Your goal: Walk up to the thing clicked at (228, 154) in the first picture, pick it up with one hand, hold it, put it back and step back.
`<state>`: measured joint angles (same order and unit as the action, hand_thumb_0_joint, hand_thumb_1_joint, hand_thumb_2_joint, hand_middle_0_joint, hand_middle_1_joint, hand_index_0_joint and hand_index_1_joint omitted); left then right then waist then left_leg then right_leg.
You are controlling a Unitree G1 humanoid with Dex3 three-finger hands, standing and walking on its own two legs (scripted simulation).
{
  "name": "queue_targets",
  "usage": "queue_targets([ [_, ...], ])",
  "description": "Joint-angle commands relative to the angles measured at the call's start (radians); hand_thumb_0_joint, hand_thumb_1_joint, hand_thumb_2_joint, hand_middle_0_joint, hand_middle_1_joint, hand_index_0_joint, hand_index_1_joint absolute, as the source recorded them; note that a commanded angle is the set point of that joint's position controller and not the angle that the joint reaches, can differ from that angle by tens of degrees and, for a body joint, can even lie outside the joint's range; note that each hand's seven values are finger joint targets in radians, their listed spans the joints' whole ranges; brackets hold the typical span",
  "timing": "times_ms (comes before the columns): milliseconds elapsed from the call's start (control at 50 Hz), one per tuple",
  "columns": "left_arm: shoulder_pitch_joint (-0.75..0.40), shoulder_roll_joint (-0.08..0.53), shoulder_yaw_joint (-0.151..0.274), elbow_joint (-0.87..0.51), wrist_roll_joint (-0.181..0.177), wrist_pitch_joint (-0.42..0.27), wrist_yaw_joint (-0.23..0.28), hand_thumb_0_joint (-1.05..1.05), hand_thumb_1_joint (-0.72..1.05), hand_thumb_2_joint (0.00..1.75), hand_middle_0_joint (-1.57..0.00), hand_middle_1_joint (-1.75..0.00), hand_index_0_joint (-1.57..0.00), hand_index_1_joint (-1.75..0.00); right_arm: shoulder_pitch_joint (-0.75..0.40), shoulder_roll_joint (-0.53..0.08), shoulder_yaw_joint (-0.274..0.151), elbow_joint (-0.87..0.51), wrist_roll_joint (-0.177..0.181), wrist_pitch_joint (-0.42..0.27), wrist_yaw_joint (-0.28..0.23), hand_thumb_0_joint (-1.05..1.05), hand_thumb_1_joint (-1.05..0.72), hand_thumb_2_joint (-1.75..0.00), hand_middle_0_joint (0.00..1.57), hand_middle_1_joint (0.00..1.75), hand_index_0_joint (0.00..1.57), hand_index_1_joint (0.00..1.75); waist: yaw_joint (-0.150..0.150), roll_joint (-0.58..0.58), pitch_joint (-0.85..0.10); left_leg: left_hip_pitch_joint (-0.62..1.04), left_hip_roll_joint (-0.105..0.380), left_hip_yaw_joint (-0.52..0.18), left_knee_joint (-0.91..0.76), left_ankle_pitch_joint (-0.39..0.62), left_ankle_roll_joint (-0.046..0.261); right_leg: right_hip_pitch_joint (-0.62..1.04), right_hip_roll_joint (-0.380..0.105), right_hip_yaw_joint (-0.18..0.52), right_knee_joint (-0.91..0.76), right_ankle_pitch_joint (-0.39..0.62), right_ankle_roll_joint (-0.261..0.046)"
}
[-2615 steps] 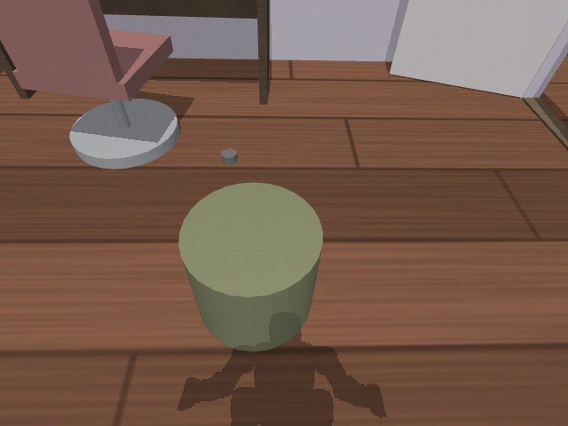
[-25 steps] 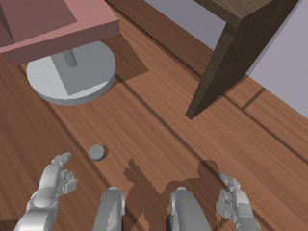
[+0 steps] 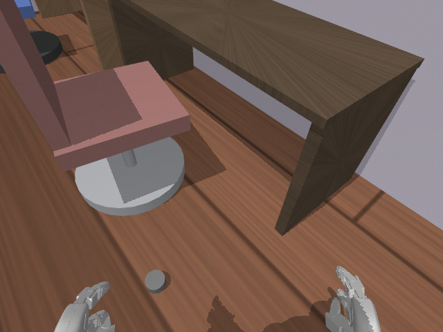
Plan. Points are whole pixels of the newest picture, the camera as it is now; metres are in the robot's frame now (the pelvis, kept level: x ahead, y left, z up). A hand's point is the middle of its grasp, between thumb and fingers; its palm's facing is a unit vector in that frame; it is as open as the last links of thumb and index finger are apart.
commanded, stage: home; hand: left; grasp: from above
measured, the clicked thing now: (155, 281) +0.46 +0.24 -0.69
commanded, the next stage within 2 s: stand in 1.90 s
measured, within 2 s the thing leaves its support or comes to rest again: neither
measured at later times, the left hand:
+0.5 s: hand (113, 330) +0.16 +0.18 -0.05, palm faces +0.05 -0.98 -0.20, open 7.4 cm
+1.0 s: hand out of the picture +0.16 +0.18 -0.05, palm faces +0.04 -0.98 -0.20, open 7.4 cm
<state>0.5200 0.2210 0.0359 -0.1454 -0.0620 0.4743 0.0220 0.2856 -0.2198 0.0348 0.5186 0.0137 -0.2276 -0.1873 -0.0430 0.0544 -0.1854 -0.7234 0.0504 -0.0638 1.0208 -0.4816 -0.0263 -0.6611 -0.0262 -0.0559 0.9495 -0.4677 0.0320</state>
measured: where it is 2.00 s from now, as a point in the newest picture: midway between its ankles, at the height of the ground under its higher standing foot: outside the picture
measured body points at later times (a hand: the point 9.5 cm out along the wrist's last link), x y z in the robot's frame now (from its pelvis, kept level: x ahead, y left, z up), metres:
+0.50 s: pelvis +0.00 +0.00 +0.00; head +0.01 +0.01 +0.45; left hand +0.16 +0.23 -0.03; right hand +0.16 -0.25 -0.06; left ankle +0.01 +0.13 -0.68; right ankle +0.00 -0.14 -0.68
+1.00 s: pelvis +0.00 +0.00 +0.00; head +0.02 +0.01 +0.45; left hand +0.15 +0.23 -0.03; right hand +0.16 -0.24 -0.06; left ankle +0.01 +0.13 -0.68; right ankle +0.00 -0.14 -0.68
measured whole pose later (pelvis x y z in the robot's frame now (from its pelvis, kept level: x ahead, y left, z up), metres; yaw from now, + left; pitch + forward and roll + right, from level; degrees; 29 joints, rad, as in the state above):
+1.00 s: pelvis +0.00 +0.00 +0.00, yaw +0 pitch +10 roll -3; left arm 0.50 0.23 0.03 -0.13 -0.05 0.46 0.01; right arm 0.28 -0.21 0.03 0.55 0.00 -0.26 -0.18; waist -0.03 0.04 -0.16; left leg -0.71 0.05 -0.06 1.02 -0.49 -0.03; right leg -0.65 -0.03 -0.05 0.95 -0.47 0.03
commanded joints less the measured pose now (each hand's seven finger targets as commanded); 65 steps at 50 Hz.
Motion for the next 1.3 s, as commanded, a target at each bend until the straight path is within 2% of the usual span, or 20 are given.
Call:
queue_targets([
  [0, -0.059, 0.096, 0.067, -0.169, 0.007, -0.054, -0.003, 0.0, 0.9, 0.9, -0.2, -0.3, -0.2, -0.3, -0.067, -0.12, -0.052, -0.142, -0.007, -0.07, -0.014, 0.0, -0.9, -0.9, 0.2, 0.3, 0.2, 0.3, -0.012, -0.045, -0.019, 0.098, -0.054, 0.037, -0.164, 0.155, 0.041, 0.031, 0.038, -0.022, -0.176, 0.144, -0.017],
  [160, -0.065, 0.1, 0.059, -0.191, 0.016, -0.068, -0.004, 0.0, 0.9, 0.9, -0.2, -0.3, -0.2, -0.3, -0.078, -0.12, -0.052, -0.132, -0.011, -0.084, -0.009, 0.0, -0.9, -0.9, 0.2, 0.3, 0.2, 0.3, -0.005, 0.013, -0.039, 0.123, -0.048, 0.024, -0.182, 0.159, 0.032, 0.037, 0.042, -0.029, -0.157, 0.142, -0.024],
  [300, -0.043, 0.099, 0.062, -0.179, 0.015, -0.067, 0.002, 0.0, 0.9, 0.9, -0.2, -0.3, -0.2, -0.3, -0.073, -0.118, -0.054, -0.124, -0.014, -0.084, -0.011, 0.0, -0.9, -0.9, 0.2, 0.3, 0.2, 0.3, 0.001, -0.01, -0.069, 0.132, -0.049, 0.028, -0.158, 0.238, 0.032, 0.066, 0.042, -0.025, -0.15, 0.214, -0.022],
  [500, -0.045, 0.097, 0.059, -0.167, 0.017, -0.06, 0.002, 0.0, 0.9, 0.9, -0.2, -0.3, -0.2, -0.3, -0.082, -0.12, -0.054, -0.119, -0.011, -0.082, -0.011, 0.0, -0.9, -0.9, 0.2, 0.3, 0.2, 0.3, 0.011, -0.011, -0.025, 0.115, -0.044, 0.024, -0.188, 0.17, 0.033, 0.055, 0.043, -0.03, -0.161, 0.151, -0.023],
  [580, -0.045, 0.108, 0.066, -0.18, 0.015, -0.059, 0.001, 0.0, 0.9, 0.9, -0.2, -0.3, -0.2, -0.3, -0.068, -0.125, -0.058, -0.121, -0.01, -0.082, -0.009, 0.0, -0.9, -0.9, 0.2, 0.3, 0.2, 0.3, 0.004, 0.021, -0.052, 0.133, -0.041, 0.018, -0.194, 0.175, 0.028, 0.054, 0.045, -0.028, -0.153, 0.152, -0.027],
  [600, -0.047, 0.094, 0.048, -0.174, 0.019, -0.057, 0.001, 0.0, 0.9, 0.9, -0.2, -0.3, -0.2, -0.3, -0.075, -0.121, -0.055, -0.123, -0.01, -0.082, -0.009, 0.0, -0.9, -0.9, 0.2, 0.3, 0.2, 0.3, 0.004, 0.023, -0.029, 0.129, -0.04, 0.02, -0.196, 0.173, 0.028, 0.039, 0.046, -0.031, -0.155, 0.152, -0.026],
  [720, -0.055, 0.113, 0.07, -0.184, 0.014, -0.061, -0.001, 0.0, 0.9, 0.9, -0.2, -0.3, -0.2, -0.3, -0.07, -0.126, -0.058, -0.123, -0.011, -0.087, -0.011, 0.0, -0.9, -0.9, 0.2, 0.3, 0.2, 0.3, 0.002, 0.013, -0.029, 0.117, -0.043, 0.027, -0.193, 0.123, 0.031, 0.041, 0.043, -0.025, -0.166, 0.112, -0.022],
  [800, -0.041, 0.087, 0.05, -0.168, 0.012, -0.06, -0.002, 0.0, 0.9, 0.9, -0.2, -0.3, -0.2, -0.3, -0.073, -0.118, -0.054, -0.127, -0.01, -0.089, -0.011, 0.0, -0.9, -0.9, 0.2, 0.3, 0.2, 0.3, 0.0, -0.007, -0.034, 0.117, -0.04, 0.018, -0.19, 0.146, 0.031, 0.042, 0.044, -0.028, -0.158, 0.13, -0.023],
  [820, -0.041, 0.112, 0.073, -0.184, 0.01, -0.063, 0.0, 0.0, 0.9, 0.9, -0.2, -0.3, -0.2, -0.3, -0.075, -0.123, -0.058, -0.126, -0.01, -0.09, -0.011, 0.0, -0.9, -0.9, 0.2, 0.3, 0.2, 0.3, 0.009, -0.012, -0.034, 0.108, -0.042, 0.022, -0.188, 0.14, 0.032, 0.05, 0.044, -0.026, -0.161, 0.123, -0.022],
  [840, -0.049, 0.088, 0.045, -0.169, 0.011, -0.063, -0.003, 0.0, 0.9, 0.9, -0.2, -0.3, -0.2, -0.3, -0.077, -0.117, -0.052, -0.124, -0.01, -0.09, -0.01, 0.0, -0.9, -0.9, 0.2, 0.3, 0.2, 0.3, 0.001, -0.006, -0.031, 0.11, -0.044, 0.026, -0.182, 0.144, 0.032, 0.043, 0.043, -0.024, -0.165, 0.129, -0.021],
  [880, -0.052, 0.119, 0.073, -0.188, 0.011, -0.064, 0.0, 0.0, 0.9, 0.9, -0.2, -0.3, -0.2, -0.3, -0.075, -0.124, -0.056, -0.125, -0.01, -0.09, -0.011, 0.0, -0.9, -0.9, 0.2, 0.3, 0.2, 0.3, 0.005, 0.004, -0.041, 0.111, -0.043, 0.024, -0.189, 0.13, 0.032, 0.047, 0.042, -0.023, -0.162, 0.118, -0.022],
  [920, -0.051, 0.101, 0.053, -0.186, 0.015, -0.067, -0.002, 0.0, 0.9, 0.9, -0.2, -0.3, -0.2, -0.3, -0.072, -0.12, -0.056, -0.127, -0.01, -0.09, -0.011, 0.0, -0.9, -0.9, 0.2, 0.3, 0.2, 0.3, 0.001, 0.006, -0.039, 0.115, -0.043, 0.026, -0.186, 0.134, 0.031, 0.037, 0.044, -0.023, -0.158, 0.12, -0.022],
  [940, -0.052, 0.109, 0.062, -0.18, 0.012, -0.066, -0.002, 0.0, 0.9, 0.9, -0.2, -0.3, -0.2, -0.3, -0.071, -0.128, -0.06, -0.12, -0.011, -0.09, -0.012, 0.0, -0.9, -0.9, 0.2, 0.3, 0.2, 0.3, 0.002, 0.008, -0.027, 0.116, -0.039, 0.022, -0.192, 0.128, 0.03, 0.036, 0.045, -0.025, -0.157, 0.112, -0.023],
  [1060, -0.023, 0.109, 0.062, -0.174, 0.011, -0.067, 0.0, 0.0, 0.9, 0.9, -0.2, -0.3, -0.2, -0.3, -0.063, -0.126, -0.062, -0.123, -0.012, -0.084, -0.013, 0.0, -0.9, -0.9, 0.2, 0.3, 0.2, 0.3, 0.003, -0.012, -0.077, 0.133, -0.044, 0.031, -0.157, 0.246, 0.031, 0.074, 0.042, -0.021, -0.146, 0.218, -0.023],
  [1120, -0.046, 0.092, 0.051, -0.169, 0.009, -0.066, -0.001, 0.0, 0.9, 0.9, -0.2, -0.3, -0.2, -0.3, -0.069, -0.117, -0.055, -0.121, -0.011, -0.083, -0.011, 0.0, -0.9, -0.9, 0.2, 0.3, 0.2, 0.3, 0.0, -0.004, -0.03, 0.111, -0.045, 0.032, -0.168, 0.18, 0.032, 0.044, 0.04, -0.019, -0.16, 0.162, -0.021],
  [1180, -0.043, 0.118, 0.077, -0.189, 0.013, -0.068, 0.001, 0.0, 0.9, 0.9, -0.2, -0.3, -0.2, -0.3, -0.065, -0.12, -0.061, -0.122, -0.011, -0.084, -0.011, 0.0, -0.9, -0.9, 0.2, 0.3, 0.2, 0.3, 0.006, -0.006, -0.062, 0.122, -0.044, 0.032, -0.164, 0.196, 0.032, 0.064, 0.039, -0.019, -0.157, 0.175, -0.021],
  [1220, -0.033, 0.099, 0.051, -0.186, 0.015, -0.065, 0.0, 0.0, 0.9, 0.9, -0.2, -0.3, -0.2, -0.3, -0.07, -0.115, -0.057, -0.126, -0.011, -0.084, -0.012, 0.0, -0.9, -0.9, 0.2, 0.3, 0.2, 0.3, 0.004, -0.003, -0.065, 0.133, -0.045, 0.032, -0.161, 0.221, 0.031, 0.062, 0.04, -0.019, -0.153, 0.2, -0.021],
  [1240, -0.033, 0.117, 0.071, -0.184, 0.015, -0.064, 0.003, 0.0, 0.9, 0.9, -0.2, -0.3, -0.2, -0.3, -0.065, -0.126, -0.063, -0.125, -0.011, -0.084, -0.012, 0.0, -0.9, -0.9, 0.2, 0.3, 0.2, 0.3, 0.003, -0.006, -0.064, 0.129, -0.043, 0.032, -0.163, 0.223, 0.032, 0.064, 0.04, -0.018, -0.151, 0.202, -0.022],
  [1260, -0.032, 0.09, 0.047, -0.178, 0.016, -0.062, 0.0, 0.0, 0.9, 0.9, -0.2, -0.3, -0.2, -0.3, -0.065, -0.115, -0.058, -0.124, -0.011, -0.082, -0.012, 0.0, -0.9, -0.9, 0.2, 0.3, 0.2, 0.3, 0.001, -0.005, -0.053, 0.129, -0.044, 0.032, -0.161, 0.225, 0.031, 0.055, 0.039, -0.018, -0.153, 0.205, -0.021],
  [1280, -0.043, 0.097, 0.055, -0.179, 0.014, -0.065, 0.001, 0.0, 0.9, 0.9, -0.2, -0.3, -0.2, -0.3, -0.07, -0.119, -0.059, -0.124, -0.011, -0.081, -0.011, 0.0, -0.9, -0.9, 0.2, 0.3, 0.2, 0.3, 0.003, -0.019, -0.037, 0.115, -0.045, 0.035, -0.16, 0.205, 0.033, 0.056, 0.037, -0.018, -0.162, 0.187, -0.02],
])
